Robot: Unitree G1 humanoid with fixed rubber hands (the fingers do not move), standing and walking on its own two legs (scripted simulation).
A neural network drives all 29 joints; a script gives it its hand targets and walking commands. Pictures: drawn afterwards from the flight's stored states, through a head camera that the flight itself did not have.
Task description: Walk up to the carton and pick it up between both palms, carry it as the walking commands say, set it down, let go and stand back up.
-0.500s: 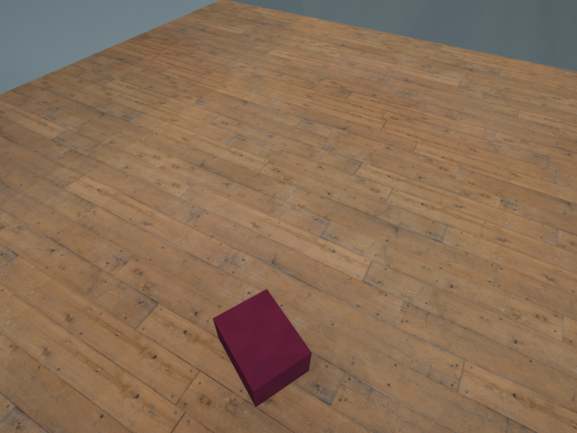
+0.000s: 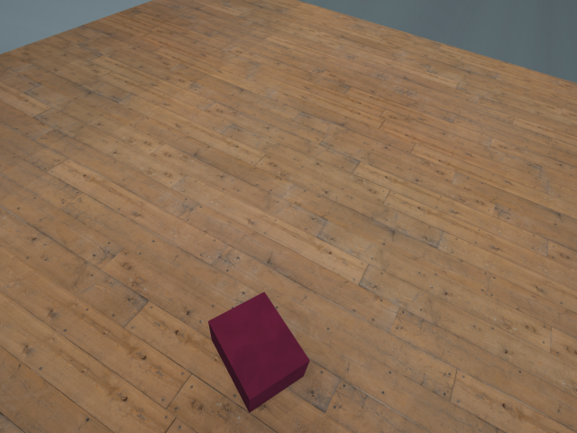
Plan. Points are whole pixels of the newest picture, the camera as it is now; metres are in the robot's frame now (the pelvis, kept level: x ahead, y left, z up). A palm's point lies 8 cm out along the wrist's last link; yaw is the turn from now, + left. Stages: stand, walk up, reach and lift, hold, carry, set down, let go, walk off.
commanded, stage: walk up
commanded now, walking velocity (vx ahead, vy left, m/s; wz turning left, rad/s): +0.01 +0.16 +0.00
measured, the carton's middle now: (257, 349) +0.49 +0.04 -0.70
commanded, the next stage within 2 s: none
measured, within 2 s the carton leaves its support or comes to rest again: neither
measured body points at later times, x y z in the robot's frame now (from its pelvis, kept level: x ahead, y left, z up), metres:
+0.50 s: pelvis -0.01 +0.07 +0.01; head +0.00 +0.12 +0.46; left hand +0.00 +0.30 -0.17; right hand -0.01 -0.17 -0.12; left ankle -0.01 +0.12 -0.74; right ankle -0.04 -0.13 -0.70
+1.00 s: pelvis -0.04 +0.00 +0.02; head -0.01 +0.06 +0.46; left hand -0.04 +0.23 -0.16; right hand -0.07 -0.29 -0.09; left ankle -0.01 +0.12 -0.74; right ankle +0.01 -0.18 -0.66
